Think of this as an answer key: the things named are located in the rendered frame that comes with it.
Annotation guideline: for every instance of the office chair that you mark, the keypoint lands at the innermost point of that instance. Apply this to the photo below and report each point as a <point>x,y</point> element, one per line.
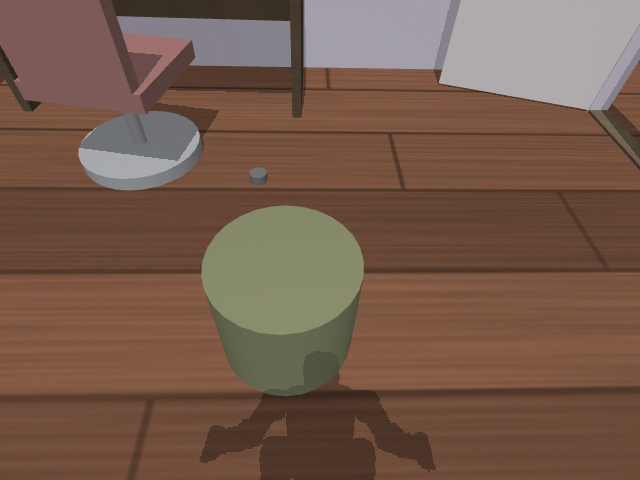
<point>73,52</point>

